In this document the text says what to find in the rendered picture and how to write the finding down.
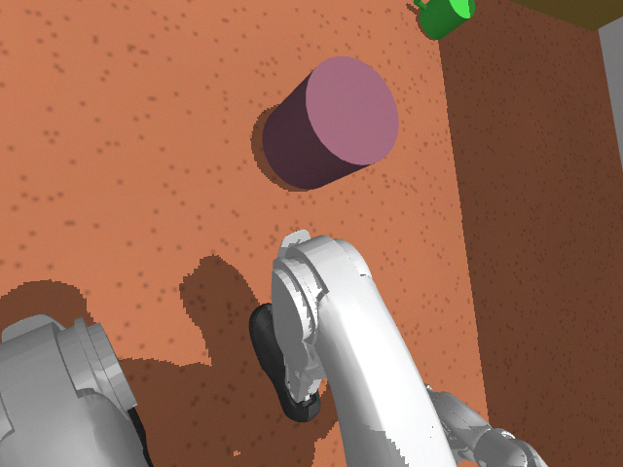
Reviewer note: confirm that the left robot foot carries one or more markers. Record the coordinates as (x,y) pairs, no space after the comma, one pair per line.
(141,433)

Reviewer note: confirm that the right robot foot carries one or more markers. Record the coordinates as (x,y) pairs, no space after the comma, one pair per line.
(262,334)

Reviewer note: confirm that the right robot arm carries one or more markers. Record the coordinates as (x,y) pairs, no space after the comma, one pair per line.
(499,448)

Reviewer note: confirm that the right robot hand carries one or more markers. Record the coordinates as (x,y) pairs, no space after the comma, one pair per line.
(464,425)

